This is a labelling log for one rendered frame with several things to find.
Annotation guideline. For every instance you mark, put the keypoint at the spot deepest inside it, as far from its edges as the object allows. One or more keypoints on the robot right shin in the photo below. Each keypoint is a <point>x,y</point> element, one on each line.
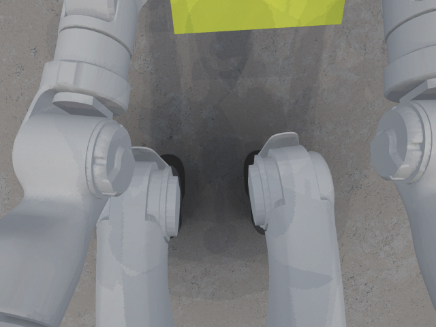
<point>322,172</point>

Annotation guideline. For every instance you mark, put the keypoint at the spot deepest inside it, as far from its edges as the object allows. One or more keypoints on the robot left forearm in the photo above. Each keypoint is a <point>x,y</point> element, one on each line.
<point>88,75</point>

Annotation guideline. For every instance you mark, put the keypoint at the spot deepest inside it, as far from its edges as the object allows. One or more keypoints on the carton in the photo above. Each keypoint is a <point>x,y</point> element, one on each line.
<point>201,16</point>

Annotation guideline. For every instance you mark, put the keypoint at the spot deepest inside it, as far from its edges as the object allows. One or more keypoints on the left robot upper arm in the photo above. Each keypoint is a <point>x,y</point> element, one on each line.
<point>69,166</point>

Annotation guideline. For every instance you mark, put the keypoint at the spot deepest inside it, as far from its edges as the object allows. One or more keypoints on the robot right forearm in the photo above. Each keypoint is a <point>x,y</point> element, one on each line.
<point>410,37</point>

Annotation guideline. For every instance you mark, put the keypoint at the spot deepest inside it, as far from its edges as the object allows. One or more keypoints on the left robot thigh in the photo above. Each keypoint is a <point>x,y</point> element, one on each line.
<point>132,253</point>

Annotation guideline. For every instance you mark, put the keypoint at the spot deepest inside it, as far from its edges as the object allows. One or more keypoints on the right robot upper arm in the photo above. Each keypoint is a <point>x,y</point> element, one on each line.
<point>404,151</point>

